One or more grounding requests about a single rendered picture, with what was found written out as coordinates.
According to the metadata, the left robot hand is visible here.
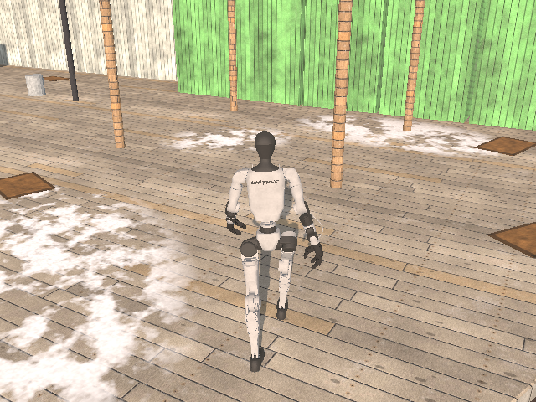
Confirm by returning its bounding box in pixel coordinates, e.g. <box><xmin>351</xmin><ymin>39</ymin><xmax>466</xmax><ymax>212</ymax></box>
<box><xmin>226</xmin><ymin>219</ymin><xmax>246</xmax><ymax>235</ymax></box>

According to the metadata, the left robot forearm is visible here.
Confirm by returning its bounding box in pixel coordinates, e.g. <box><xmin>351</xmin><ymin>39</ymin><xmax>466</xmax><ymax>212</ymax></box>
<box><xmin>225</xmin><ymin>201</ymin><xmax>237</xmax><ymax>224</ymax></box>

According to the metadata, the right robot hand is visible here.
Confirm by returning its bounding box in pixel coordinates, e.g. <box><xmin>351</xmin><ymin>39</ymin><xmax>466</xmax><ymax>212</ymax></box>
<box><xmin>304</xmin><ymin>242</ymin><xmax>323</xmax><ymax>269</ymax></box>

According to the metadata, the left robot shin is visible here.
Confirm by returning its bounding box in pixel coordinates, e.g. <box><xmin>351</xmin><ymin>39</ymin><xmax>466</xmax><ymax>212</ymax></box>
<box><xmin>245</xmin><ymin>296</ymin><xmax>260</xmax><ymax>359</ymax></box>

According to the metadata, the left robot thigh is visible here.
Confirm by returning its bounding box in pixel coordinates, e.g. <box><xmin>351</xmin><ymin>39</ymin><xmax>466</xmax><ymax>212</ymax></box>
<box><xmin>240</xmin><ymin>237</ymin><xmax>261</xmax><ymax>312</ymax></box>

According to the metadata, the right robot upper arm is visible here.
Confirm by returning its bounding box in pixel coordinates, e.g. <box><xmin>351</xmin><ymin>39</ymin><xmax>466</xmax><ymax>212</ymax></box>
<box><xmin>283</xmin><ymin>167</ymin><xmax>307</xmax><ymax>214</ymax></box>

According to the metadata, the right robot forearm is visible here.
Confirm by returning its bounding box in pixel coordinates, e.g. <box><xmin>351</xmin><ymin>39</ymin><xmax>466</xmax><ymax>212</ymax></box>
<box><xmin>299</xmin><ymin>201</ymin><xmax>320</xmax><ymax>245</ymax></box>

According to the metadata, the left robot upper arm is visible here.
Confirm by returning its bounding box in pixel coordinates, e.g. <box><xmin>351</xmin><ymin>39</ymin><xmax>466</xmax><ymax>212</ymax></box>
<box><xmin>227</xmin><ymin>168</ymin><xmax>249</xmax><ymax>213</ymax></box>

